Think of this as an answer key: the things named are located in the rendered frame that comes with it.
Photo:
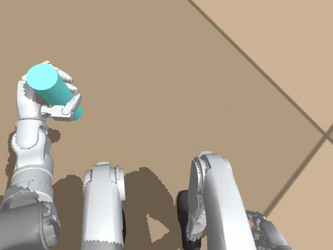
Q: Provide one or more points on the can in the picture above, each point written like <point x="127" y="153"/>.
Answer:
<point x="46" y="81"/>

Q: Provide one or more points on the left robot hand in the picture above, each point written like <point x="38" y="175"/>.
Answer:
<point x="30" y="105"/>

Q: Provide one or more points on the right robot hand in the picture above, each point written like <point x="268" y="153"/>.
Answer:
<point x="268" y="237"/>

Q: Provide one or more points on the left robot arm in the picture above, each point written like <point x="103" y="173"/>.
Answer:
<point x="28" y="217"/>

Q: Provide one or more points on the right robot foot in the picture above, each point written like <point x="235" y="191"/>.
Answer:
<point x="182" y="213"/>

